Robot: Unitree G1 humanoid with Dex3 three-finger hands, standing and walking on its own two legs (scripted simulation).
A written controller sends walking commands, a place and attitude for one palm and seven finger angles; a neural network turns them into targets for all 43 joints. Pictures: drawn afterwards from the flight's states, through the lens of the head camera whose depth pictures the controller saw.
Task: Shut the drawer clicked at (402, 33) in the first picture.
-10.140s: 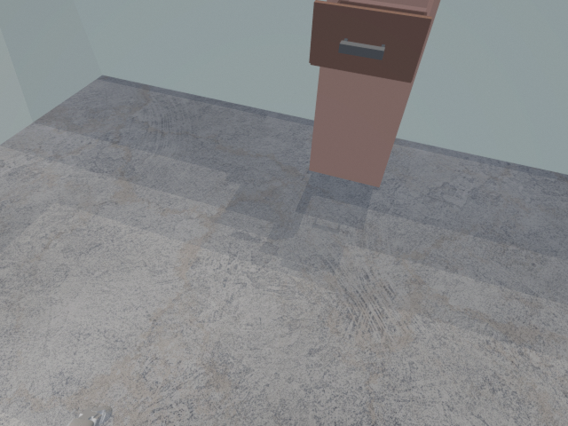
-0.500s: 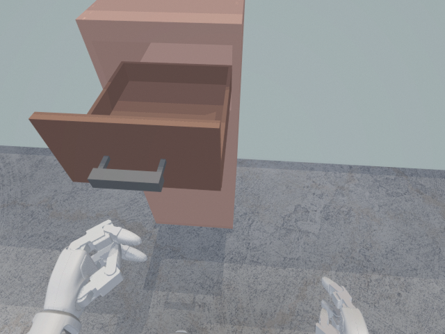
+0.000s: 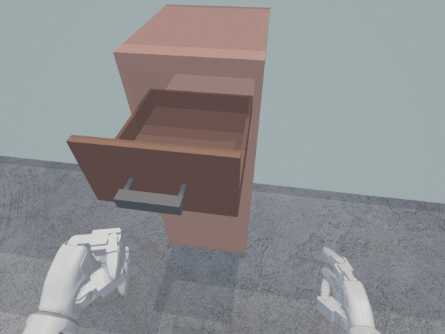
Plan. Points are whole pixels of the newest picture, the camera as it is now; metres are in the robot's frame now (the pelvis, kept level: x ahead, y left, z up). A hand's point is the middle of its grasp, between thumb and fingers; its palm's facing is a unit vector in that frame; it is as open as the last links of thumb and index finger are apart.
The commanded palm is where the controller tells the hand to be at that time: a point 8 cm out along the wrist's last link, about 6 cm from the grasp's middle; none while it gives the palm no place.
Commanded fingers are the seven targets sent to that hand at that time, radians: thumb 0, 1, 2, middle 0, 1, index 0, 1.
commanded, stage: raise the hand and make a fist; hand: left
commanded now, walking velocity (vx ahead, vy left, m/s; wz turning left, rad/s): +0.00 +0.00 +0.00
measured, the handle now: (153, 193) +0.35 +0.19 +0.07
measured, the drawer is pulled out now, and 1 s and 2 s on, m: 0.29 0.29 0.29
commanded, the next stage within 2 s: bring the fist close to the handle in 0.60 s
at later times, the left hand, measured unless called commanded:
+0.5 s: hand (112, 262) +0.17 +0.17 +0.15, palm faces +0.02 -0.99 -0.12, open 3.2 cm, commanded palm +0.13 +0.21 +0.17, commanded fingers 0.00 0.90 0.90 -1.40 -1.60 -1.40 -1.60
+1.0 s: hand (120, 257) +0.19 +0.17 +0.13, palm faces +0.03 -1.00 -0.09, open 3.2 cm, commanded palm +0.16 +0.22 +0.14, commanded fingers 0.00 0.90 0.90 -1.40 -1.60 -1.40 -1.60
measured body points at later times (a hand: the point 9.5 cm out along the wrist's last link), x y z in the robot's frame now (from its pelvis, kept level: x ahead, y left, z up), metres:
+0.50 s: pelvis +0.00 -0.02 +0.01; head -0.03 -0.04 +0.46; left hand +0.16 +0.22 +0.16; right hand +0.20 -0.23 -0.03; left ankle -0.01 +0.13 -0.71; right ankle -0.01 -0.13 -0.71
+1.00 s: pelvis +0.00 -0.02 +0.01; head -0.02 -0.04 +0.46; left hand +0.18 +0.22 +0.14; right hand +0.19 -0.24 -0.04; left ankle -0.01 +0.12 -0.71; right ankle -0.01 -0.13 -0.71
